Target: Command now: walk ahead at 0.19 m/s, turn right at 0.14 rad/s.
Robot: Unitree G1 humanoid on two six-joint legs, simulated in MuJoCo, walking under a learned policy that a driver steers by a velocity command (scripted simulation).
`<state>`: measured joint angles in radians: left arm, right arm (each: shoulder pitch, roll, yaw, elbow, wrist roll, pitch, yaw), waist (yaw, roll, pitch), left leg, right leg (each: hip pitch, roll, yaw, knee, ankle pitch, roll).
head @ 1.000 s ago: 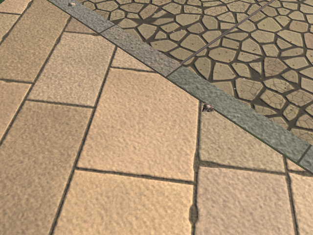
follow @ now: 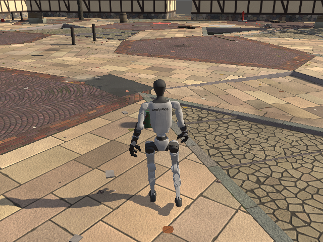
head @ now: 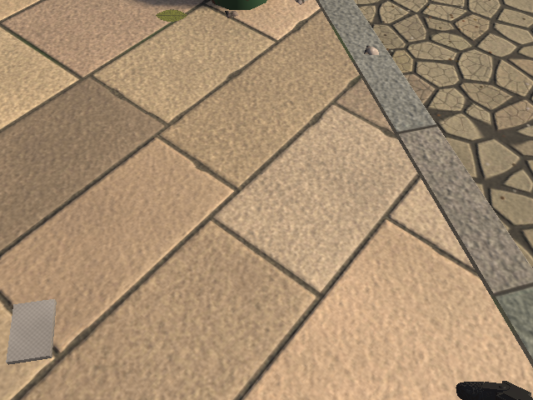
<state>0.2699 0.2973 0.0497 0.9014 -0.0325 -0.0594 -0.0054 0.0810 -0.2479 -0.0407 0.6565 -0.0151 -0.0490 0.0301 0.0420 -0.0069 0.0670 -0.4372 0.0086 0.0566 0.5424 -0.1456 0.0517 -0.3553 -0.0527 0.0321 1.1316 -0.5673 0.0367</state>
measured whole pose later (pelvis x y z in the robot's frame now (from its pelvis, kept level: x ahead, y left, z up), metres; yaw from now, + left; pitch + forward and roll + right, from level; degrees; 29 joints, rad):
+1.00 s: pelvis +0.11 -0.02 +0.01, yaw -34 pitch +2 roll +0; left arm 0.15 0.34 0.09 0.64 -0.01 0.04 0.03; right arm 0.14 -0.28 -0.08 0.79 -0.02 -0.01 -0.01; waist 0.00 -0.05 0.03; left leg -0.28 -0.02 -0.02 0.49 -0.25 0.01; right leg -0.49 0.11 0.15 0.98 -0.50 0.02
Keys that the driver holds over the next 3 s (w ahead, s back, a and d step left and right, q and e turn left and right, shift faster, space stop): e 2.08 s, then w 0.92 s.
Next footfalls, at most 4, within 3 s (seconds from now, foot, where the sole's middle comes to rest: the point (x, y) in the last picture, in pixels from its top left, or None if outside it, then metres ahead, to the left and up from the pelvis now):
0.42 right None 0.11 -0.15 -0.77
0.90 left None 0.21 0.05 -0.77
1.34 right None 0.03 -0.16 -0.77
1.84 left None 0.23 -0.05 -0.77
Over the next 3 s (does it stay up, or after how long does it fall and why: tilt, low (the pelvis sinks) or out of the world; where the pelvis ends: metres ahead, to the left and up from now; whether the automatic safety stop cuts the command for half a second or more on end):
stays up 0.18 -0.44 0.01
